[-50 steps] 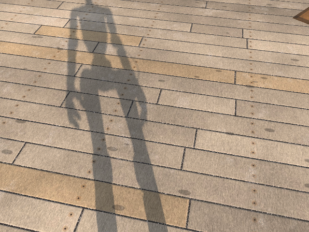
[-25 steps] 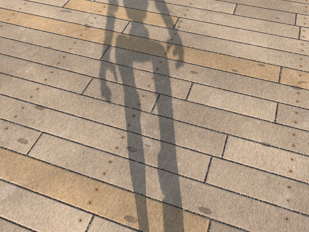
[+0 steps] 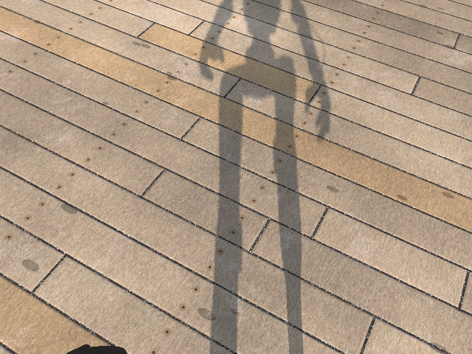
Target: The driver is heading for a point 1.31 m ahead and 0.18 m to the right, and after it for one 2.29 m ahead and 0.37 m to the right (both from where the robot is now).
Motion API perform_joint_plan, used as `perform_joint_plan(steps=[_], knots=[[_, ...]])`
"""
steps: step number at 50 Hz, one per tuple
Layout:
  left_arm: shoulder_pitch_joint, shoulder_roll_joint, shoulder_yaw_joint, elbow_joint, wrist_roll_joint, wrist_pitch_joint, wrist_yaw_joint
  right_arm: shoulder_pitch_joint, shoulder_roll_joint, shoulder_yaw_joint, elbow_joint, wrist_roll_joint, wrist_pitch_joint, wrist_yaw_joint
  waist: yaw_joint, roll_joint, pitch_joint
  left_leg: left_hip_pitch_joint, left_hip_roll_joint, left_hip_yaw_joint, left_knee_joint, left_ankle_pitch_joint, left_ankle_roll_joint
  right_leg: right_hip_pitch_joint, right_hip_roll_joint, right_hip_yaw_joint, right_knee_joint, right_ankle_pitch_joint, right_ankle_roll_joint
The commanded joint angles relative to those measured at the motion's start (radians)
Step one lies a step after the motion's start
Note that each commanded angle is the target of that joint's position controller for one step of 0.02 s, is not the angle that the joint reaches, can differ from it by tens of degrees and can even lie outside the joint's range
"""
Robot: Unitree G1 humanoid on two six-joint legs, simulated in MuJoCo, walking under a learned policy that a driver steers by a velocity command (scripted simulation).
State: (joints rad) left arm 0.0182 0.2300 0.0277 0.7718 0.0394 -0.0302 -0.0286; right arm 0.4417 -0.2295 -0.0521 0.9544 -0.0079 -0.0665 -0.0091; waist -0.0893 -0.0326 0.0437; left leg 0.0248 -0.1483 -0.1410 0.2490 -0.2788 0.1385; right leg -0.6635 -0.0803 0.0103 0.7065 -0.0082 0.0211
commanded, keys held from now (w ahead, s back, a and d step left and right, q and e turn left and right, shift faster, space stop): w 0.62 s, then w+e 0.38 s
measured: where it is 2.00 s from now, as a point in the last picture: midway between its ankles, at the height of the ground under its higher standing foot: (259, 177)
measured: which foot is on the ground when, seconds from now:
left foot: down 0.00-0.14, up 0.16-0.66, down 0.68-1.00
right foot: up 0.00-0.10, down 0.12-0.68, up 0.70-1.00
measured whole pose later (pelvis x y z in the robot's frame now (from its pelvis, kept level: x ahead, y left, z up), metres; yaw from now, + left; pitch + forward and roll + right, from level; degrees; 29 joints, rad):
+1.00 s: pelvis +0.53 +0.01 +0.01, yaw -6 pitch +0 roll +1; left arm 0.21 0.25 0.07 0.89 0.03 0.00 -0.04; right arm 0.40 -0.21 -0.05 0.96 -0.01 -0.11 -0.01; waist -0.02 -0.05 0.03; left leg -0.02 -0.05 0.21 0.23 -0.22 0.08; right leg -0.66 -0.09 0.01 0.99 -0.09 -0.05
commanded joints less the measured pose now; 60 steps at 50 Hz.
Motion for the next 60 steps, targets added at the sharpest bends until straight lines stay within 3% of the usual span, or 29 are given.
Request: perform_joint_plan(steps=[1,3,5,6,7,8,9,10,11,12,16,22,24,28,31,32,33,34,35,36,37,38,39,40,43,50,55,58,60], knots=[[-0.164,0.051,0.0,-0.116,-0.009,-0.026,-0.007,0.11,-0.124,-0.019,-0.013,-0.011,-0.009,-0.013,-0.03,0.116,0.023,0.077,0.271,-0.144,0.013,0.657,0.058,-0.01,0.059,-0.057,-0.103,-0.006,-0.03],[-0.083,0.077,0.008,-0.103,-0.013,-0.036,-0.001,0.061,-0.148,-0.02,-0.025,-0.014,-0.016,-0.019,0.029,0.13,0.002,0.069,0.287,-0.129,0.07,0.8,0.035,0.144,0.086,-0.051,-0.179,-0.061,-0.069],[0.139,0.129,0.032,-0.036,-0.019,-0.048,0.019,0.029,-0.174,-0.024,-0.028,-0.016,-0.023,-0.011,0.132,0.123,-0.104,0.056,0.261,-0.095,0.291,0.988,0.006,0.414,0.134,-0.063,-0.247,-0.097,-0.112],[0.292,0.16,0.044,0.0,-0.005,-0.058,0.035,0.015,-0.162,-0.02,-0.037,-0.009,-0.029,-0.005,0.204,0.099,-0.192,-0.071,0.228,-0.072,0.485,0.825,-0.005,0.646,0.051,0.008,-0.263,-0.087,-0.145],[0.432,0.247,0.063,0.009,0.023,-0.058,0.049,0.061,-0.079,0.0,-0.074,0.015,-0.034,0.001,0.216,-0.058,-0.346,-0.296,0.139,-0.007,0.796,0.403,-0.033,0.914,-0.213,0.335,-0.25,-0.177,-0.216],[0.43,0.266,0.079,0.04,0.009,-0.042,0.034,0.173,-0.09,-0.008,-0.051,0.036,-0.025,-0.001,0.156,-0.243,-0.406,-0.508,0.004,0.049,1.04,-0.222,-0.055,0.994,-0.358,0.728,-0.376,-0.155,-0.338],[0.329,0.18,0.064,0.019,-0.015,-0.035,0.021,0.11,-0.144,-0.015,-0.045,-0.003,-0.015,-0.006,0.124,-0.064,-0.23,-0.595,0.082,0.015,1.09,-0.151,-0.048,0.842,-0.31,0.656,-0.415,-0.271,-0.318],[0.254,0.116,0.048,0.009,-0.021,-0.039,0.016,0.009,-0.126,-0.011,-0.065,-0.014,-0.015,0.002,0.119,0.02,-0.109,-0.605,0.115,0.017,1.049,-0.081,-0.051,0.703,-0.263,0.506,-0.443,-0.253,-0.297],[0.228,0.087,0.039,0.017,-0.013,-0.045,0.015,-0.031,-0.102,-0.007,-0.078,-0.014,-0.014,0.009,0.097,0.041,-0.043,-0.592,0.147,0.029,0.992,-0.048,-0.051,0.61,-0.212,0.403,-0.477,-0.173,-0.264],[0.243,0.077,0.033,0.036,-0.013,-0.053,0.018,-0.053,-0.099,-0.008,-0.091,-0.025,-0.005,0.016,0.081,0.012,-0.02,-0.576,0.17,0.037,0.943,-0.037,-0.055,0.56,-0.173,0.328,-0.495,-0.093,-0.244],[0.326,0.085,0.033,0.094,-0.029,-0.081,0.013,-0.061,-0.061,0.001,-0.093,-0.036,0.019,0.038,0.055,-0.041,-0.026,-0.58,0.195,0.096,0.866,0.013,-0.079,0.534,-0.121,0.194,-0.541,0.081,-0.232],[0.43,0.09,0.029,0.141,-0.035,-0.077,0.013,-0.343,-0.038,0.02,-0.186,-0.029,0.019,0.049,0.108,-0.037,0.029,-0.676,0.228,0.179,0.585,0.22,-0.116,0.562,-0.069,0.08,-0.582,0.196,-0.207],[0.466,0.099,0.03,0.155,-0.035,-0.077,0.017,-0.412,-0.028,0.029,-0.206,-0.024,0.017,0.05,0.128,-0.043,0.032,-0.647,0.214,0.197,0.482,0.267,-0.115,0.588,-0.072,0.065,-0.575,0.235,-0.197],[0.511,0.113,0.029,0.179,-0.024,-0.071,0.027,-0.499,-0.044,0.03,-0.234,-0.019,0.012,0.045,0.145,-0.044,0.04,-0.625,0.191,0.205,0.363,0.241,-0.089,0.699,-0.119,0.074,-0.535,0.294,-0.203],[0.487,0.13,0.032,0.187,-0.019,-0.063,0.037,-0.448,-0.064,0.019,-0.223,-0.021,0.002,0.035,0.103,-0.049,0.014,-0.504,0.149,0.213,0.289,0.138,-0.046,0.753,-0.14,0.062,-0.424,0.503,-0.185],[0.484,0.133,0.032,0.191,-0.021,-0.06,0.038,-0.361,-0.079,0.01,-0.194,-0.025,-0.005,0.027,0.068,-0.045,-0.032,-0.381,0.12,0.217,0.25,0.122,-0.03,0.746,-0.127,0.061,-0.312,0.602,-0.174],[0.473,0.129,0.029,0.19,-0.026,-0.056,0.036,-0.208,-0.102,-0.003,-0.144,-0.033,-0.016,0.017,0.001,-0.015,-0.116,-0.174,0.119,0.211,0.191,0.164,-0.005,0.681,-0.088,0.035,-0.14,0.575,-0.157],[0.458,0.099,0.018,0.156,-0.037,-0.058,0.033,-0.036,-0.173,-0.023,-0.114,-0.059,-0.027,0.003,-0.06,0.062,-0.237,0.092,0.315,0.013,0.183,0.099,0.043,0.48,-0.042,0.011,0.121,0.272,-0.141],[0.588,-0.016,-0.006,0.14,-0.073,-0.052,0.031,0.009,-0.26,-0.048,-0.106,-0.066,-0.019,0.003,-0.005,0.285,-0.366,0.353,0.609,-0.425,0.113,0.063,0.172,0.129,0.127,-0.064,0.472,-0.474,-0.1],[0.525,0.117,0.029,0.163,-0.039,-0.04,0.042,-0.031,-0.193,-0.04,-0.114,-0.027,-0.007,0.011,-0.008,0.103,-0.295,0.236,0.576,-0.465,0.048,-0.037,0.147,0.055,0.096,0.039,0.552,-0.486,-0.114],[0.448,0.108,0.035,0.139,-0.036,-0.041,0.036,-0.136,-0.14,-0.022,-0.125,-0.019,-0.008,0.013,0.034,0.087,-0.138,0.08,0.53,-0.302,0.003,-0.032,0.11,0.044,0.056,0.058,0.53,-0.391,-0.118],[0.416,0.081,0.03,0.136,-0.036,-0.04,0.03,-0.187,-0.094,-0.012,-0.127,-0.02,-0.016,0.017,0.057,0.076,-0.069,-0.035,0.485,-0.191,-0.045,0.039,0.078,0.074,0.023,0.054,0.484,-0.33,-0.115],[0.403,0.073,0.033,0.141,-0.026,-0.029,0.025,-0.2,-0.072,-0.006,-0.121,-0.018,-0.024,0.014,0.075,0.091,-0.027,-0.107,0.442,-0.1,-0.071,0.098,0.043,0.105,0.006,0.049,0.453,-0.305,-0.109],[0.423,0.06,0.034,0.145,-0.013,-0.014,0.016,-0.199,-0.061,-0.003,-0.109,-0.013,-0.031,0.009,0.1,0.115,-0.016,-0.158,0.415,-0.032,-0.092,0.128,0.017,0.143,-0.005,0.044,0.432,-0.288,-0.1],[0.389,0.037,0.038,0.132,-0.009,0.013,-0.002,-0.156,-0.075,-0.008,-0.088,-0.003,-0.056,0.005,0.121,0.1,-0.008,-0.168,0.397,0.076,-0.121,0.248,0.007,0.114,-0.01,0.029,0.426,-0.224,-0.086],[0.15,0.021,0.033,0.049,-0.012,0.019,-0.021,-0.049,-0.073,-0.007,-0.042,-0.007,-0.054,-0.005,0.086,0.094,0.047,-0.098,0.365,0.26,-0.12,0.415,-0.022,-0.033,-0.011,-0.025,0.21,-0.005,-0.066],[-0.003,0.011,0.016,-0.015,-0.005,0.015,-0.033,0.032,-0.097,-0.009,-0.005,-0.01,-0.042,-0.019,0.044,0.096,0.07,0.021,0.399,0.338,-0.073,0.578,-0.029,0.002,0.02,-0.125,-0.006,-0.008,-0.104],[0.011,0.027,0.023,-0.024,-0.002,0.015,-0.03,0.028,-0.125,-0.015,0.003,-0.014,-0.027,-0.03,0.071,0.118,0.039,0.093,0.418,0.387,0.049,0.902,-0.037,0.095,0.081,-0.176,-0.06,-0.131,-0.157],[0.115,0.053,0.038,0.0,-0.001,0.014,-0.021,0.007,-0.157,-0.024,0.0,-0.017,-0.012,-0.034,0.123,0.143,-0.03,0.114,0.426,0.407,0.241,1.114,-0.031,0.225,0.146,-0.198,-0.076,-0.24,-0.205]])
